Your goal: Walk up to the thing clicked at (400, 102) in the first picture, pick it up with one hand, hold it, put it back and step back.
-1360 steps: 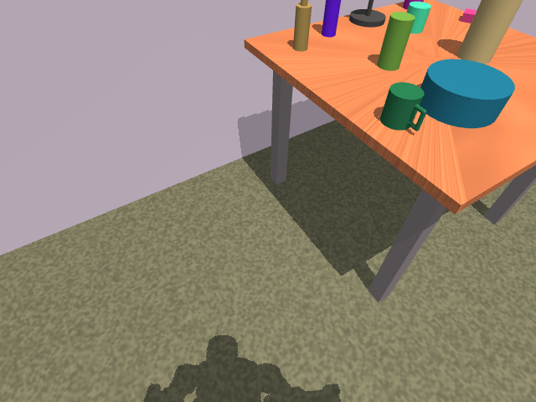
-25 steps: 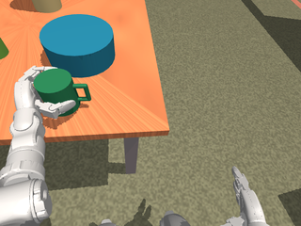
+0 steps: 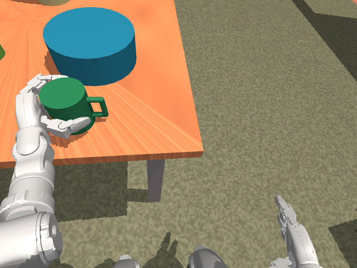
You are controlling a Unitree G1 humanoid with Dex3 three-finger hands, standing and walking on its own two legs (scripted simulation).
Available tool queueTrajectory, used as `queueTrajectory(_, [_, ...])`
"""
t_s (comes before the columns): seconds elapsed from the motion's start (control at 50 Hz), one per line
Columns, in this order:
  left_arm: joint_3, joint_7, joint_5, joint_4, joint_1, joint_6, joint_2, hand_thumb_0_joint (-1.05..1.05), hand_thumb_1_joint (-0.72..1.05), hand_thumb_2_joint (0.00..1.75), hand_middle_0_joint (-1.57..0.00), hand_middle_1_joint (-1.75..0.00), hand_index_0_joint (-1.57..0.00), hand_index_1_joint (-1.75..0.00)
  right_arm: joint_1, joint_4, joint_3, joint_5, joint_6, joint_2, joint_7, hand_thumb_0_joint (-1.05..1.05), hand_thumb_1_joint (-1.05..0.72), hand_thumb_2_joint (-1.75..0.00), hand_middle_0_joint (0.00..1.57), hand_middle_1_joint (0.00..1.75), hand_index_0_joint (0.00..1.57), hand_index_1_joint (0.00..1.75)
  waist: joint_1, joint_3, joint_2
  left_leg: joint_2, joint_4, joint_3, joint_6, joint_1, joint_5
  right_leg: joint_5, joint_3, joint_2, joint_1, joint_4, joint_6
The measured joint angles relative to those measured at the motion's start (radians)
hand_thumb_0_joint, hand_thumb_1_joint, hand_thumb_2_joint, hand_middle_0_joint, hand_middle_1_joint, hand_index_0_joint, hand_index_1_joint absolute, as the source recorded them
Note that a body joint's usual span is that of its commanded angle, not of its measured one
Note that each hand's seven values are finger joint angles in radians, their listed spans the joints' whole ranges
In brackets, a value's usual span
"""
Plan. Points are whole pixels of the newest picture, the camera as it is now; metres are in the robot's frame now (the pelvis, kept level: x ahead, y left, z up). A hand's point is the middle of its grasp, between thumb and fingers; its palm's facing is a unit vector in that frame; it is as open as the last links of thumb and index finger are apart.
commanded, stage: open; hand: left
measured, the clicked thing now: (78, 107) +0.47 +0.17 +0.07
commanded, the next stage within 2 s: withdraw in 0.28 s
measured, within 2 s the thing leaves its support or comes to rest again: neither
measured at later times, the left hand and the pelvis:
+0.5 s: hand (60, 104) +0.48 +0.21 +0.07, palm faces +0.18 -0.98 +0.01, open 16.8 cm; pelvis +0.00 +0.00 +0.00, yaw +0 degrees
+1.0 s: hand out of the picture +0.46 +0.30 +0.17, palm faces +0.25 -0.95 -0.17, open 17.6 cm; pelvis +0.02 +0.00 +0.03, yaw +0 degrees
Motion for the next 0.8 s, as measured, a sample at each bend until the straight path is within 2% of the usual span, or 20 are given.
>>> queueTrajectory(0.1, [0.001,-0.002,-0.002,-0.004,-0.005,-0.003,0.002,-0.01,-0.56,0.73,-0.73,-0.83,-0.76,-0.83,0.008,-0.011,0.004,0.001,0.011,0.000,-0.001,-0.01,0.49,-0.06,0.05,0.05,0.06,0.05,0.001,-0.002,-0.006,0.000,0.002,-0.001,-0.002,-0.004,0.000,-0.002,-0.001,0.000,-0.006,0.006,-0.002])
queueTrajectory(0.16, [0.001,-0.002,0.001,-0.002,-0.012,-0.004,0.005,-0.01,-0.58,0.59,-0.70,-0.73,-0.72,-0.73,0.007,-0.014,0.004,0.000,0.015,0.001,0.000,-0.01,0.49,-0.06,0.05,0.05,0.06,0.05,0.001,-0.003,-0.007,-0.001,0.004,-0.003,-0.003,-0.007,0.000,-0.004,-0.003,0.000,-0.008,0.009,-0.003])
queueTrajectory(0.32, [0.002,-0.012,0.000,0.004,-0.012,-0.002,0.010,-0.01,-0.61,0.31,-0.49,-0.44,-0.50,-0.45,0.010,-0.024,0.003,0.003,0.025,-0.003,0.001,-0.01,0.49,-0.06,0.05,0.05,0.06,0.06,0.002,-0.007,-0.003,-0.001,0.006,-0.004,-0.004,-0.010,-0.003,-0.008,-0.003,-0.001,-0.012,0.013,-0.004])
queueTrajectory(0.46, [0.011,-0.016,-0.005,0.002,-0.008,-0.001,0.009,-0.02,-0.61,0.16,-0.30,-0.24,-0.30,-0.24,0.012,-0.030,0.002,0.006,0.034,-0.005,0.003,-0.01,0.50,-0.06,0.06,0.05,0.06,0.06,0.004,-0.007,-0.003,-0.001,0.006,-0.002,-0.004,-0.007,-0.005,-0.011,-0.002,-0.001,-0.011,0.016,-0.004])
queueTrajectory(0.52, [0.022,-0.016,0.003,-0.014,-0.003,0.006,0.018,-0.02,-0.61,0.12,-0.22,-0.17,-0.21,-0.17,0.009,-0.041,0.001,0.008,0.044,-0.009,0.000,-0.01,0.51,-0.06,0.06,0.05,0.06,0.06,-0.001,-0.005,-0.005,-0.001,0.005,-0.001,-0.004,-0.004,-0.006,-0.012,-0.001,-0.001,-0.009,0.016,-0.004])
queueTrajectory(0.6, [0.050,-0.020,0.000,-0.054,-0.006,0.033,0.039,-0.02,-0.61,0.10,-0.13,-0.12,-0.13,-0.12,0.012,-0.051,-0.005,0.015,0.050,-0.014,-0.008,-0.01,0.51,-0.06,0.06,0.05,0.06,0.06,-0.003,-0.004,-0.009,0.001,-0.006,0.000,-0.006,0.016,-0.006,-0.011,-0.001,0.001,0.011,0.004,-0.005])
queueTrajectory(0.68, [0.067,-0.032,0.006,-0.090,-0.027,0.079,0.086,-0.02,-0.60,0.10,-0.08,-0.09,-0.09,-0.09,0.020,-0.046,-0.008,0.023,0.057,-0.018,-0.017,-0.01,0.51,-0.06,0.06,0.05,0.06,0.06,-0.002,-0.017,-0.008,0.005,-0.029,-0.001,-0.008,0.052,-0.004,-0.006,-0.003,0.003,0.049,-0.024,-0.007])
queueTrajectory(0.8, [0.050,-0.092,-0.006,-0.067,-0.080,0.185,0.171,-0.02,-0.58,0.08,-0.06,-0.06,-0.06,-0.06,0.014,0.053,-0.006,0.048,0.060,-0.014,-0.021,-0.01,0.51,-0.06,0.05,0.05,0.06,0.06,0.021,-0.047,0.013,0.007,-0.084,0.002,-0.005,0.126,0.006,0.008,-0.003,0.004,0.126,-0.086,-0.006])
